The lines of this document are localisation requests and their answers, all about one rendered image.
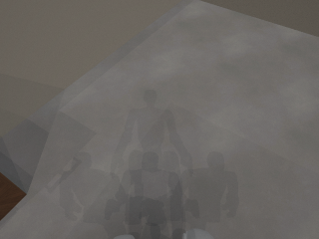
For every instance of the right robot thigh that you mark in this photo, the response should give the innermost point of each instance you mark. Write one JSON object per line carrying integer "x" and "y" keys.
{"x": 196, "y": 234}

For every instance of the cabinet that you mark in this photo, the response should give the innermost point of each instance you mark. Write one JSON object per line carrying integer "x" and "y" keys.
{"x": 10, "y": 195}

